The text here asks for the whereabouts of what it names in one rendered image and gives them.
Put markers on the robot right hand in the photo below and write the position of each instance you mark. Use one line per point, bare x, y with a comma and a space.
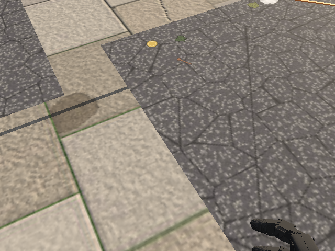
284, 231

